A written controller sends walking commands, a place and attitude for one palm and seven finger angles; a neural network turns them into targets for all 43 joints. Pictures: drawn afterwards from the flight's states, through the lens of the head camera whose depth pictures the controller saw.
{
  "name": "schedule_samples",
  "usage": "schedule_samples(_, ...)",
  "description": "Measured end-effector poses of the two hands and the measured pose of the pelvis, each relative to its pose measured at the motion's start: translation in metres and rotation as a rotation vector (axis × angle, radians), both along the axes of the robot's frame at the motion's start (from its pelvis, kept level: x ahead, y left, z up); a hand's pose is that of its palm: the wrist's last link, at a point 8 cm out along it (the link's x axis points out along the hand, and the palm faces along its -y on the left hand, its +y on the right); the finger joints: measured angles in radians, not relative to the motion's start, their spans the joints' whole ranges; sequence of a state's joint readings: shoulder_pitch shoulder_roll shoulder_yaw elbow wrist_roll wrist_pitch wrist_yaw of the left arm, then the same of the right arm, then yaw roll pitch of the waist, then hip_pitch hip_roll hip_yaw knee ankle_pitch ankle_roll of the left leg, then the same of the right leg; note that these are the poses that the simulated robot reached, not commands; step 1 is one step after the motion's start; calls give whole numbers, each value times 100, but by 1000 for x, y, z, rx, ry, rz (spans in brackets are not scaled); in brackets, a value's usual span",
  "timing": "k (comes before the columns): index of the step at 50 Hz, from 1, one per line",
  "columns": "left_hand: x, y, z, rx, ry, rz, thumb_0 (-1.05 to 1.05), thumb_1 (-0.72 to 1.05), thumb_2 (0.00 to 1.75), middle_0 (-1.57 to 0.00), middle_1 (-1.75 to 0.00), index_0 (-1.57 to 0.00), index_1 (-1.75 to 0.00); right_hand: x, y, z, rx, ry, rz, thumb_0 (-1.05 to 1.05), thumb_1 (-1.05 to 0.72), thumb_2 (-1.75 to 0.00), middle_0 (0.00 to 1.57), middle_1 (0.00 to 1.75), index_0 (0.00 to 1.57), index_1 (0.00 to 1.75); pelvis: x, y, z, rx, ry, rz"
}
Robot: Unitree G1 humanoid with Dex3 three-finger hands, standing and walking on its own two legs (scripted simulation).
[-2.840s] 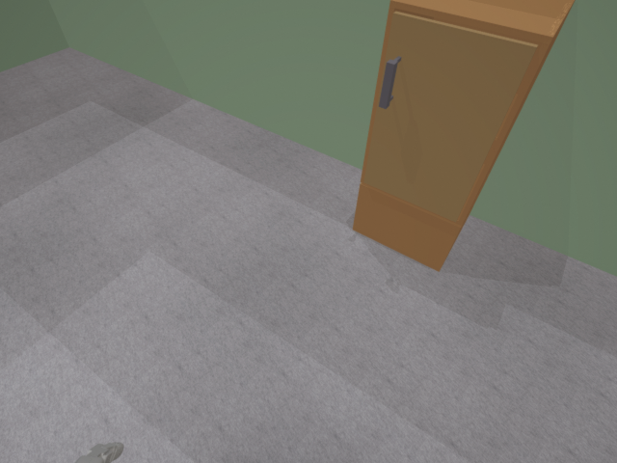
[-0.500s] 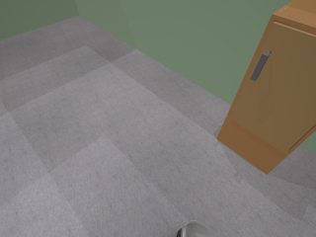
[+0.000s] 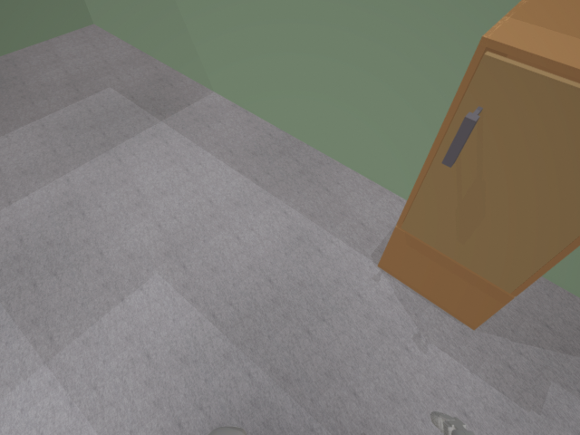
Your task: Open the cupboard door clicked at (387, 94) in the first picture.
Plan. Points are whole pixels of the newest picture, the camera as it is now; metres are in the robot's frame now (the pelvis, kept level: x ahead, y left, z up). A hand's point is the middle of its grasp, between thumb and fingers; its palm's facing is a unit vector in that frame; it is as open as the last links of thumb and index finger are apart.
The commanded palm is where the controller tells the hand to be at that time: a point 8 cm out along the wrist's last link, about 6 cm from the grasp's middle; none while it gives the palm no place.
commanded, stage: turn to face it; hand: left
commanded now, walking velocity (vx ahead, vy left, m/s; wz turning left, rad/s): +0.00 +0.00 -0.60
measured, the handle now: (463, 136) +0.76 -0.32 -0.04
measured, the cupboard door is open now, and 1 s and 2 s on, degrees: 0 0 0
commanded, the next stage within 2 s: take the last steps up to it in 0.82 s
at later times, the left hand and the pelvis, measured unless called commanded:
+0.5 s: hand (204, 390) +0.20 +0.16 -0.16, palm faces -0.34 -0.90 -0.27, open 7.4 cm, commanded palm none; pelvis +0.02 +0.00 -0.01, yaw -20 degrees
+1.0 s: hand (205, 408) +0.17 +0.16 -0.18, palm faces -0.43 -0.89 -0.17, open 7.4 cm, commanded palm none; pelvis +0.03 +0.02 +0.00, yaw -29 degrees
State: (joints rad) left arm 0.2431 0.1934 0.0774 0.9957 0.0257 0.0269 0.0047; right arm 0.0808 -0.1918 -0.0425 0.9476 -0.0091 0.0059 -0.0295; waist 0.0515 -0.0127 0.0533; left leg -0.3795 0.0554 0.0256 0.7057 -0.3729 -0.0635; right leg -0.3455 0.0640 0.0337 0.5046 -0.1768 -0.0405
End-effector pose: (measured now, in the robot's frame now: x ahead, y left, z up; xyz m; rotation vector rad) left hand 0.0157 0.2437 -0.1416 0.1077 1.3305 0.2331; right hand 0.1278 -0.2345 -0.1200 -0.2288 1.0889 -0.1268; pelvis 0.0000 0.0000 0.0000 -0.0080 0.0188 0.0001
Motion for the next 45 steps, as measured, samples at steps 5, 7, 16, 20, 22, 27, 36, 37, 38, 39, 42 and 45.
schedule_samples(5,30,26,-7,-15,-17,-54,0,91,90,-20,-30,-20,-30,-11,18,9,-21,-15,-50,0,-91,-90,20,30,20,30,7,21,-1,-4,-15,-66)
schedule_samples(7,44,34,-3,-13,-24,-94,1,91,90,-20,-30,-20,-30,-23,22,13,-23,1,-84,0,-91,-90,20,30,20,30,9,25,4,-13,-19,-97)
schedule_samples(16,110,38,9,16,-41,-272,0,91,90,-20,-30,-19,-29,-93,20,9,-8,93,-280,0,-90,-90,21,30,20,30,16,30,9,-24,-19,-230)
schedule_samples(20,145,14,13,25,-68,-374,1,92,90,-20,-30,-19,-29,-136,11,-2,16,158,-382,0,-90,-90,21,30,20,30,16,21,6,-18,-20,-288)
schedule_samples(22,164,-4,15,31,-95,-430,1,92,90,-20,-30,-19,-29,-159,5,-10,31,192,-432,0,-90,-90,21,30,20,30,16,14,3,-11,-20,-318)
schedule_samples(27,200,-53,20,53,-212,-539,1,91,90,-20,-30,-19,-29,-207,-14,-35,65,276,-523,1,-90,-90,21,30,20,30,12,-6,-12,2,-25,-363)
schedule_samples(36,195,-86,32,22,-208,-590,0,91,90,-20,-30,-20,-30,-202,-26,-21,65,211,-571,1,-91,-90,20,30,20,30,12,-15,4,13,-34,-425)
schedule_samples(37,193,-87,31,15,-203,-593,0,91,90,-20,-30,-20,-30,-199,-25,-19,64,199,-572,1,-91,-90,20,30,20,30,12,-15,4,12,-33,-431)
schedule_samples(38,192,-87,30,7,-197,-596,0,91,90,-20,-30,-20,-30,-195,-24,-18,62,189,-573,1,-91,-90,20,30,20,30,12,-14,5,10,-33,-437)
schedule_samples(39,190,-87,28,0,-191,-597,0,91,90,-20,-30,-20,-30,-192,-23,-17,59,179,-574,1,-91,-90,20,30,20,30,13,-12,5,7,-32,-443)
schedule_samples(42,184,-79,20,-19,-166,-594,0,91,90,-20,-30,-20,-30,-182,-17,-13,49,155,-575,1,-91,-90,20,30,20,30,15,-5,3,-2,-30,-462)
schedule_samples(45,178,-65,9,-33,-132,-585,0,91,90,-20,-30,-20,-30,-170,-8,-9,29,128,-575,1,-91,-90,20,30,20,30,19,5,1,-13,-26,-479)
